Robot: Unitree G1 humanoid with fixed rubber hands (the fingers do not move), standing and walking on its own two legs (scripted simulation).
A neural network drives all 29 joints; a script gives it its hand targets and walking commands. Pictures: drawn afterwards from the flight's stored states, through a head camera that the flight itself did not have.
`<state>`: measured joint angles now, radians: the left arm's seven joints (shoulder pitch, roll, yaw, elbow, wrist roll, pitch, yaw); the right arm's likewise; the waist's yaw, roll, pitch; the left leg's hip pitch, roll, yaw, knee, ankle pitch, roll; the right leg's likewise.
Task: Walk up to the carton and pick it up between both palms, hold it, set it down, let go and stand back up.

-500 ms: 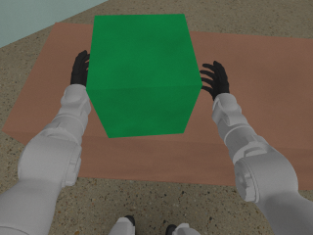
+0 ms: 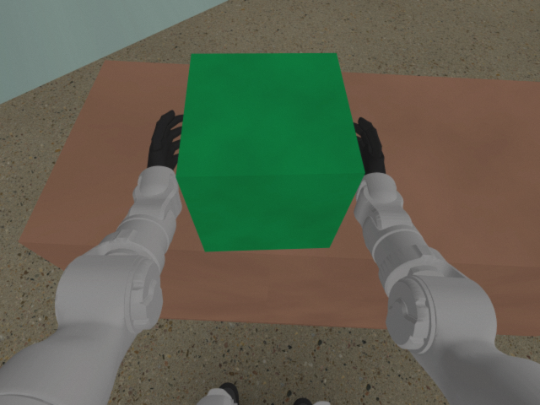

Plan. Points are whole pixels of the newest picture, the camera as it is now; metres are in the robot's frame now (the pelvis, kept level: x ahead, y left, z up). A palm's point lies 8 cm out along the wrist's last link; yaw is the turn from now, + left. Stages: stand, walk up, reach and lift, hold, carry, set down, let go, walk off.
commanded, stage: reach and lift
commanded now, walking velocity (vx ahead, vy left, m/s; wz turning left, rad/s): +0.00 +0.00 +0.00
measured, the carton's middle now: (266, 159) +0.49 +0.04 +0.03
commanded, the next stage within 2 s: none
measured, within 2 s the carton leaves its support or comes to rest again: neither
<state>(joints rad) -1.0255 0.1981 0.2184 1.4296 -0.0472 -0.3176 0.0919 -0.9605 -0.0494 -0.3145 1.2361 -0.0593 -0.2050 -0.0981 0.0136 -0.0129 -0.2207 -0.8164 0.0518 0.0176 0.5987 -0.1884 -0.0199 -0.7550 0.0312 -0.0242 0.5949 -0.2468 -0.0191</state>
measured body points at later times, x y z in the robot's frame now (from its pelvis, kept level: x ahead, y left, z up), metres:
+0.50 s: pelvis +0.02 +0.00 +0.02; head +0.12 +0.02 +0.46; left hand +0.46 +0.19 +0.05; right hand +0.45 -0.13 +0.05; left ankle +0.04 +0.13 -0.72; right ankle +0.00 -0.11 -0.72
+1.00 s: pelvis +0.03 +0.00 +0.03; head +0.12 +0.01 +0.47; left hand +0.45 +0.19 +0.05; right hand +0.45 -0.13 +0.05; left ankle +0.04 +0.13 -0.72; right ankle +0.00 -0.11 -0.72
